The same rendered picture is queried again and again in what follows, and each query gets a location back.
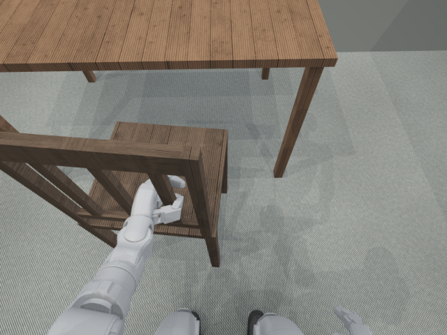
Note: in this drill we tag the robot thigh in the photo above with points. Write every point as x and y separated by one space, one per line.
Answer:
179 323
276 325

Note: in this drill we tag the chair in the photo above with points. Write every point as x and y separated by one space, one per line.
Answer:
135 153

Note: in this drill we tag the left robot forearm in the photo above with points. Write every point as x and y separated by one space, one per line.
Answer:
112 288

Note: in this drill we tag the table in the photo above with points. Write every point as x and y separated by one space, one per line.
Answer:
87 35

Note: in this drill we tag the left robot thigh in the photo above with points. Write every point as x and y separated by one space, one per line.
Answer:
179 323

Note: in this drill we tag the robot right hand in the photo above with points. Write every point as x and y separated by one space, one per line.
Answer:
352 322

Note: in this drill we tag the right robot thigh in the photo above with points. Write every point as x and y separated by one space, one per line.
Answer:
276 325

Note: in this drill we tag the robot left hand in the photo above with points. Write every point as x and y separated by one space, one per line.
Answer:
147 200

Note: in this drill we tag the left robot upper arm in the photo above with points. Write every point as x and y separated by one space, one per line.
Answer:
80 321

